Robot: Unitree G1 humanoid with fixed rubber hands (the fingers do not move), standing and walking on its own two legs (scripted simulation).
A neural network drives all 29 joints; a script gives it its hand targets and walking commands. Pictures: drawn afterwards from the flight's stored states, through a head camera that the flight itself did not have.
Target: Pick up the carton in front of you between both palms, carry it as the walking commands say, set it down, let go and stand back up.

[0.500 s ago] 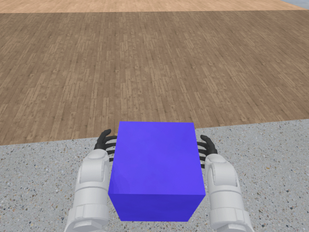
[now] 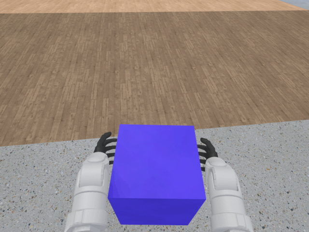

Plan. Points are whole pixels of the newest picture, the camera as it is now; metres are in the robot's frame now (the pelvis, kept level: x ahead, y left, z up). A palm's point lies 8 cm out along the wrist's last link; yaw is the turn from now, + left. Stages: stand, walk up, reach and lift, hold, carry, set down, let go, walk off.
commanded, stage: hold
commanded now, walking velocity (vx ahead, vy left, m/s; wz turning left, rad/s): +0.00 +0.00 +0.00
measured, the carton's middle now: (155, 177) +0.28 +0.00 -0.03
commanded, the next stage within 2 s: carry in 0.20 s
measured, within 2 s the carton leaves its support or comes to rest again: neither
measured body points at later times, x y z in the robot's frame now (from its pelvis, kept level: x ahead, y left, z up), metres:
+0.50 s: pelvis +0.05 +0.02 -0.01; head +0.02 +0.03 +0.44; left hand +0.34 +0.18 +0.06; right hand +0.34 -0.13 +0.06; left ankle +0.01 +0.14 -0.75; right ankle +0.03 -0.11 -0.72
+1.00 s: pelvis +0.31 +0.05 -0.03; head +0.31 +0.06 +0.42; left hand +0.59 +0.21 +0.07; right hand +0.60 -0.09 +0.06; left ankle +0.42 +0.14 -0.75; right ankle +0.13 -0.08 -0.74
